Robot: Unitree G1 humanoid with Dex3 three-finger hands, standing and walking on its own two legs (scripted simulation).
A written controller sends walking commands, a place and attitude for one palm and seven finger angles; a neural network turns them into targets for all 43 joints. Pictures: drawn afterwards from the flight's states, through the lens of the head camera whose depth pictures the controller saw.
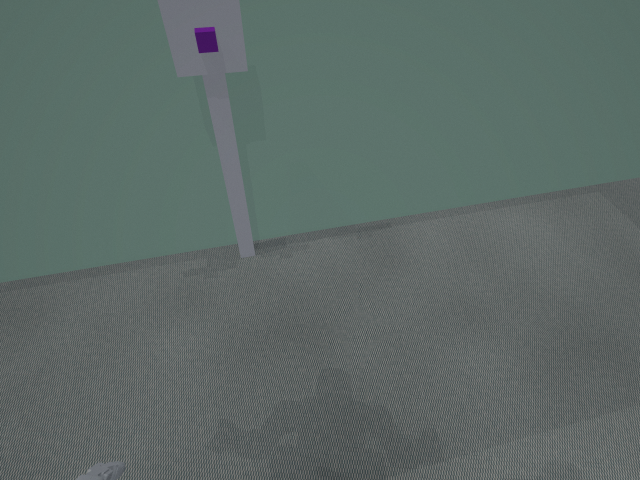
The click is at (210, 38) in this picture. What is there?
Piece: button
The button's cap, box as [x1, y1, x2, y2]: [194, 27, 218, 52]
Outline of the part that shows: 194,28 199,52 218,51 213,27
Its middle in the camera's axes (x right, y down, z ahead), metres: -0.28 -0.48 +0.93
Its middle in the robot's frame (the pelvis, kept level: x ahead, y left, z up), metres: +1.02 +0.34 +0.10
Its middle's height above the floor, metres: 0.88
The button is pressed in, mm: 0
